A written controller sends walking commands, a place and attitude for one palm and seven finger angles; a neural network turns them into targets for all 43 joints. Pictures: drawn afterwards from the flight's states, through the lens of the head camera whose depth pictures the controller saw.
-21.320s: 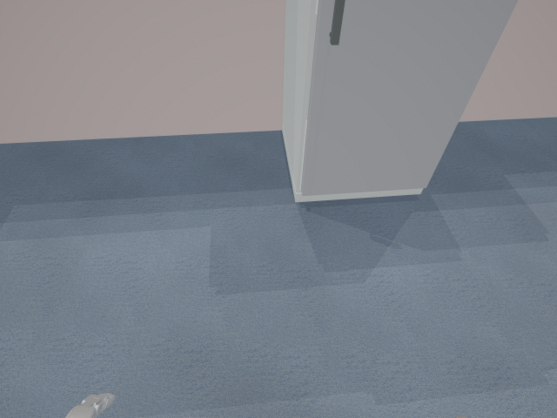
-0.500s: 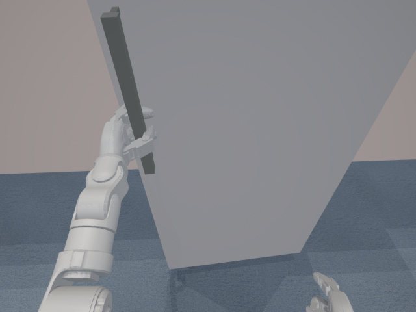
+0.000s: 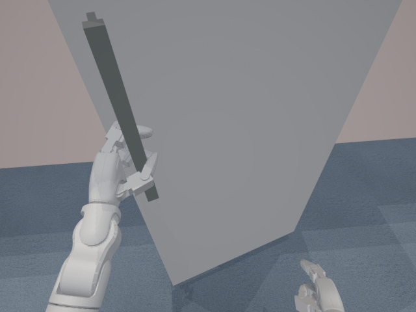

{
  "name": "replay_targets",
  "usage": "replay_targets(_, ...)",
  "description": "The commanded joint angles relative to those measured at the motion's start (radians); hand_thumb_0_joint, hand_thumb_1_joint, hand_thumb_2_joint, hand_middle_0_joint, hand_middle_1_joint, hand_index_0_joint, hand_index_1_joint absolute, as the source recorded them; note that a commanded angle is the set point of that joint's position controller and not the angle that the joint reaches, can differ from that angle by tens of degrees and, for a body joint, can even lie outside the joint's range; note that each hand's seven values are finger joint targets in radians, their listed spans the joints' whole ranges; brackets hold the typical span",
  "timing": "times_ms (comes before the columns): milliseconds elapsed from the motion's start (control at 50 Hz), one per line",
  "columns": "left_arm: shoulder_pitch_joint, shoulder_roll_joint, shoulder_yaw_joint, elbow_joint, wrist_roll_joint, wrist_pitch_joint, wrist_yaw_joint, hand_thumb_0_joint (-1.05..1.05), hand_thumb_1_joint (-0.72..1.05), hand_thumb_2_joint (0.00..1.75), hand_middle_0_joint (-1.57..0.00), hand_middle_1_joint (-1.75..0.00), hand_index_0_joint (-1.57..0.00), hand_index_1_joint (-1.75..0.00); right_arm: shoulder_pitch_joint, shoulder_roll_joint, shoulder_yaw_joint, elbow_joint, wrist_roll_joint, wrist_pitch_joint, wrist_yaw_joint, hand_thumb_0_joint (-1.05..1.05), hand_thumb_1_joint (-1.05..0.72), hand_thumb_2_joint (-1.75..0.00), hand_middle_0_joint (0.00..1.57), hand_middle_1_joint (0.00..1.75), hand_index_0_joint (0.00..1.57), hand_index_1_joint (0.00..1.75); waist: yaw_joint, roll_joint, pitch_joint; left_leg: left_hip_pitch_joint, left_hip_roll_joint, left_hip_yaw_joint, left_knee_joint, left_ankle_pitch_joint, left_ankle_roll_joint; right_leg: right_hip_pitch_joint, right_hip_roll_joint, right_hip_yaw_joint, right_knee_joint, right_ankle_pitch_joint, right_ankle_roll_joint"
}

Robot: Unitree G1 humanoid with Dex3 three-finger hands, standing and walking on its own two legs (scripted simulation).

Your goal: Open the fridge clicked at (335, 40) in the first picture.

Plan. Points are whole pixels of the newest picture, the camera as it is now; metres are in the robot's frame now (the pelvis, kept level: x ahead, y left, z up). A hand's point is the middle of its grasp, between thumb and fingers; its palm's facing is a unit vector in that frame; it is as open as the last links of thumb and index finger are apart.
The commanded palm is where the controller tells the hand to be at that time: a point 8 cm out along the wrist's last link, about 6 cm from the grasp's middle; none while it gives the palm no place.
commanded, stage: walk backward, drawing the door open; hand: left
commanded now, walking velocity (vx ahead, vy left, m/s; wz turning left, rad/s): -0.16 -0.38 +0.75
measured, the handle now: (129, 128) +0.35 +0.14 +0.21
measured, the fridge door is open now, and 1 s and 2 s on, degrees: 19 50 88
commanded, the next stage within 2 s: stop walking and hold the door back in 1.82 s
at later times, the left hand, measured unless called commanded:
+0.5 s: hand (207, 261) +0.17 +0.01 +0.15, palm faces +0.16 -0.96 -0.21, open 7.5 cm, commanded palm +0.13 +0.05 +0.17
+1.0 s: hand out of the picture +0.09 -0.13 +0.15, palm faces +0.56 -0.81 -0.19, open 7.5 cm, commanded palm +0.04 -0.11 +0.15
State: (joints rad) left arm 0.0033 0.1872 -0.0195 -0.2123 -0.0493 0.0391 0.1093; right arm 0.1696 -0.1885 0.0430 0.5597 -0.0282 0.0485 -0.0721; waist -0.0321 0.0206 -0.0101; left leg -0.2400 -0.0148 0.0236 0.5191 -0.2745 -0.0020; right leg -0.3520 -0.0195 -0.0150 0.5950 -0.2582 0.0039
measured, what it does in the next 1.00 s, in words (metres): steps to the right, turning left: left foot, then right foot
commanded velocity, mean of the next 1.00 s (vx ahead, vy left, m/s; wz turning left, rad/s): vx -0.17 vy -0.40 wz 0.75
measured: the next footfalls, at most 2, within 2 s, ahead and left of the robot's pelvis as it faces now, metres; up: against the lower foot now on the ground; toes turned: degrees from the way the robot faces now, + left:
left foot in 0.42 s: -0.10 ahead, +0.03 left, +0.00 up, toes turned +25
right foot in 0.66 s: +0.07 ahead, -0.31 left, +0.00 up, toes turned +28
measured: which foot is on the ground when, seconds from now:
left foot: down 0.00-0.12, up 0.14-0.40, down 0.42-0.66, up 0.68-0.86, down 0.88-1.00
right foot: down 0.00-0.42, up 0.44-0.64, down 0.66-0.86, up 0.88-1.00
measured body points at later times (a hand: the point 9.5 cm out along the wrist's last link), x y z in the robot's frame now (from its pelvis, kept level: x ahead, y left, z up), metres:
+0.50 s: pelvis -0.08 -0.13 -0.02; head -0.02 -0.13 +0.43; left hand +0.15 +0.06 +0.16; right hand +0.17 -0.27 -0.11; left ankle -0.13 +0.02 -0.73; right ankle +0.01 -0.16 -0.69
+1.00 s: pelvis -0.06 -0.37 -0.01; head -0.02 -0.32 +0.43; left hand +0.05 -0.09 +0.16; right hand +0.23 -0.39 -0.10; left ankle -0.12 -0.21 -0.73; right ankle +0.06 -0.42 -0.68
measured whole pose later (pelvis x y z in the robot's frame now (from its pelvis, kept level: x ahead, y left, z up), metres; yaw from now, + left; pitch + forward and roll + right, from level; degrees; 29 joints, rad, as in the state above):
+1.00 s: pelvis -0.06 -0.37 -0.01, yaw +45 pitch -3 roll -1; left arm 0.05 0.21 -0.16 -0.48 0.05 -0.05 0.03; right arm 0.09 -0.17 0.01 0.57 -0.02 -0.08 -0.03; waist -0.03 -0.02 0.19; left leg -0.38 0.09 0.01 0.67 -0.24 -0.05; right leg -0.54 0.00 -0.01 1.07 -0.39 0.04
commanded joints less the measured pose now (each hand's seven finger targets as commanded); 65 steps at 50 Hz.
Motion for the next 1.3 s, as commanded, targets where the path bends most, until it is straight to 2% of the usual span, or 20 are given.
replay_targets(0,-0.215,0.075,0.031,-0.378,0.036,-0.139,-0.016,0.00,0.90,0.90,-0.45,-1.40,-0.45,-1.40,-0.149,-0.120,-0.057,-0.151,-0.009,-0.060,0.004,0.00,-0.90,-0.90,0.20,0.30,0.20,0.30,0.016,0.074,-0.190,0.026,0.295,-0.318,-0.116,0.596,0.118,0.067,0.001,0.033,0.010,-0.032,0.011)
replay_targets(160,-0.099,0.087,0.045,-0.478,0.045,-0.128,-0.010,0.00,0.90,0.90,-0.45,-1.40,-0.45,-1.40,-0.137,-0.068,-0.073,-0.128,0.025,-0.129,-0.006,0.00,-0.90,-0.90,0.20,0.30,0.20,0.30,0.068,-0.182,-0.283,-0.248,0.031,0.000,0.568,-0.279,-0.007,0.224,-0.323,0.155,-0.293,0.066,-0.185)
replay_targets(340,-0.167,-0.016,-0.131,-0.598,0.067,-0.138,-0.031,0.00,0.90,0.90,-0.45,-1.40,-0.45,-1.40,-0.068,-0.055,-0.042,-0.151,0.014,-0.158,-0.006,0.00,-0.90,-0.90,0.20,0.30,0.20,0.30,0.004,-0.151,-0.230,-0.067,0.078,0.118,0.174,-0.201,-0.008,0.192,-0.227,-0.100,-0.209,0.189,-0.130)
replay_targets(360,-0.166,-0.019,-0.159,-0.596,0.062,-0.135,-0.033,0.00,0.90,0.90,-0.45,-1.40,-0.45,-1.40,-0.048,-0.079,-0.050,-0.144,0.018,-0.162,-0.005,0.00,-0.90,-0.90,0.20,0.30,0.20,0.30,-0.021,-0.091,-0.217,0.028,0.110,0.059,0.028,-0.124,0.006,0.112,-0.199,-0.118,-0.078,0.179,-0.089)
replay_targets(400,-0.225,-0.036,-0.201,-0.598,0.056,-0.158,-0.041,0.00,0.90,0.90,-0.45,-1.40,-0.45,-1.40,-0.073,-0.136,-0.066,-0.198,-0.001,-0.172,0.003,0.00,-0.90,-0.90,0.20,0.30,0.20,0.30,-0.033,0.279,-0.155,0.160,0.518,-0.566,-0.238,0.397,0.166,-0.259,-0.020,-0.062,0.388,-0.166,0.081)
replay_targets(420,-0.204,-0.004,-0.172,-0.540,0.090,-0.175,-0.044,0.00,0.90,0.90,-0.45,-1.40,-0.45,-1.40,-0.087,-0.140,-0.063,-0.187,-0.010,-0.167,0.009,0.00,-0.90,-0.90,0.20,0.30,0.20,0.30,-0.020,0.199,-0.154,0.140,0.617,-0.691,-0.230,0.534,0.233,-0.283,-0.048,0.092,0.579,-0.168,0.097)
replay_targets(580,-0.143,-0.070,-0.147,-0.523,0.065,-0.171,-0.046,0.00,0.90,0.90,-0.45,-1.40,-0.45,-1.40,-0.161,-0.122,-0.096,-0.127,0.047,-0.188,0.047,0.00,-0.90,-0.90,0.20,0.30,0.20,0.30,0.025,0.107,-0.205,-0.071,0.262,-0.204,-0.044,0.203,0.048,0.233,0.014,-0.020,-0.090,-0.011,0.047)
replay_targets(640,-0.165,0.076,-0.035,-0.621,0.077,-0.176,-0.034,0.00,0.90,0.90,-0.45,-1.40,-0.45,-1.40,-0.177,-0.039,-0.082,-0.118,0.066,-0.198,0.043,0.00,-0.90,-0.90,0.20,0.30,0.20,0.30,0.051,-0.367,-0.291,-0.253,0.007,0.044,0.495,-0.359,-0.026,0.291,-0.286,0.152,-0.229,0.330,-0.133)
replay_targets(780,-0.130,-0.026,-0.113,-0.595,0.064,-0.186,-0.063,0.00,0.90,0.90,-0.45,-1.40,-0.45,-1.40,-0.160,-0.031,-0.061,-0.127,0.031,-0.192,0.013,0.00,-0.90,-0.90,0.20,0.30,0.20,0.30,0.002,-0.199,-0.181,-0.134,0.084,0.103,0.286,-0.207,-0.035,0.179,-0.226,-0.111,-0.028,0.494,-0.150)
replay_targets(820,-0.165,-0.035,-0.151,-0.597,0.051,-0.189,-0.070,0.00,0.90,0.90,-0.45,-1.40,-0.45,-1.40,-0.116,-0.070,-0.073,-0.132,0.026,-0.188,0.010,0.00,-0.90,-0.90,0.20,0.30,0.20,0.30,-0.046,-0.063,-0.172,0.124,0.158,-0.015,-0.045,0.068,-0.004,-0.081,-0.165,-0.110,0.233,0.225,-0.080)
replay_targets(860,-0.134,-0.011,-0.145,-0.501,0.106,-0.201,-0.067,0.00,0.90,0.90,-0.45,-1.40,-0.45,-1.40,-0.095,-0.159,-0.096,-0.149,-0.002,-0.178,0.013,0.00,-0.90,-0.90,0.20,0.30,0.20,0.30,-0.021,0.200,-0.169,0.278,0.623,-0.753,-0.203,0.616,0.201,-0.378,-0.046,0.060,0.597,-0.291,0.043)
replay_targets(900,-0.170,-0.012,-0.117,-0.580,0.087,-0.210,-0.071,0.00,0.90,0.90,-0.45,-1.40,-0.45,-1.40,-0.162,-0.150,-0.093,-0.150,0.010,-0.183,0.030,0.00,-0.90,-0.90,0.20,0.30,0.20,0.30,-0.005,-0.009,-0.203,0.209,0.553,-0.598,-0.225,0.345,0.196,-0.303,-0.039,0.154,0.621,-0.150,0.052)
replay_targets(1000,-0.077,-0.026,-0.090,-0.541,0.054,-0.172,-0.039,0.00,0.90,0.90,-0.45,-1.40,-0.45,-1.40,-0.211,-0.131,-0.098,-0.127,0.029,-0.178,0.047,0.00,-0.90,-0.90,0.20,0.30,0.20,0.30,0.044,0.226,-0.176,-0.188,0.314,-0.200,-0.160,-0.055,0.054,0.230,-0.004,0.037,0.081,-0.142,0.023)
replay_targets(1060,-0.104,0.061,-0.033,-0.582,0.063,-0.153,-0.015,0.00,0.90,0.90,-0.45,-1.40,-0.45,-1.40,-0.152,-0.053,-0.099,-0.122,0.065,-0.180,0.043,0.00,-0.90,-0.90,0.20,0.30,0.20,0.30,0.047,-0.351,-0.258,-0.196,0.002,0.063,0.467,-0.340,-0.061,0.202,-0.238,0.176,-0.323,-0.201,-0.141)
replay_targets(1080,-0.154,0.111,0.023,-0.614,0.071,-0.155,-0.006,0.00,0.90,0.90,-0.45,-1.40,-0.45,-1.40,-0.186,-0.043,-0.093,-0.123,0.062,-0.195,0.031,0.00,-0.90,-0.90,0.20,0.30,0.20,0.30,0.066,-0.424,-0.223,-0.265,0.015,0.027,0.724,-0.390,-0.041,0.125,-0.340,0.282,-0.339,-0.061,-0.220)
replay_targets(1120,-0.124,0.079,0.016,-0.638,0.067,-0.169,-0.022,0.00,0.90,0.90,-0.45,-1.40,-0.45,-1.40,-0.167,-0.032,-0.075,-0.099,0.037,-0.193,0.028,0.00,-0.90,-0.90,0.20,0.30,0.20,0.30,0.035,-0.263,-0.224,-0.287,0.062,0.049,0.757,-0.349,-0.037,0.186,-0.295,0.026,-0.190,0.260,-0.178)
replay_targets(1200,-0.104,0.027,-0.029,-0.600,0.043,-0.173,-0.053,0.00,0.90,0.90,-0.45,-1.40,-0.45,-1.40,-0.166,-0.043,-0.077,-0.111,0.040,-0.183,0.016,0.00,-0.90,-0.90,0.20,0.30,0.20,0.30,-0.009,-0.200,-0.129,-0.084,0.078,0.096,0.287,-0.237,-0.032,0.068,-0.218,-0.116,-0.005,0.325,-0.138)
replay_targets(1220,-0.107,0.014,-0.050,-0.598,0.031,-0.174,-0.062,0.00,0.90,0.90,-0.45,-1.40,-0.45,-1.40,-0.138,-0.063,-0.082,-0.112,0.034,-0.181,0.012,0.00,-0.90,-0.90,0.20,0.30,0.20,0.30,-0.036,-0.118,-0.112,0.035,0.087,0.052,0.090,-0.121,-0.021,-0.063,-0.183,-0.123,0.170,0.227,-0.104)
replay_targets(1260,-0.087,0.021,-0.066,-0.559,0.062,-0.195,-0.068,0.00,0.90,0.90,-0.45,-1.40,-0.45,-1.40,-0.139,-0.149,-0.104,-0.133,0.004,-0.181,0.010,0.00,-0.90,-0.90,0.20,0.30,0.20,0.30,-0.010,0.311,-0.117,0.215,0.568,-0.707,-0.231,0.341,0.150,-0.396,-0.021,-0.007,0.605,-0.306,0.032)
replay_targets(1280,-0.113,0.051,-0.042,-0.552,0.091,-0.208,-0.069,0.00,0.90,0.90,-0.45,-1.40,-0.45,-1.40,-0.128,-0.144,-0.091,-0.131,-0.005,-0.173,0.010,0.00,-0.90,-0.90,0.20,0.30,0.20,0.30,-0.023,0.145,-0.141,0.150,0.621,-0.801,-0.272,0.284,0.219,-0.335,-0.039,0.135,0.687,-0.225,0.056)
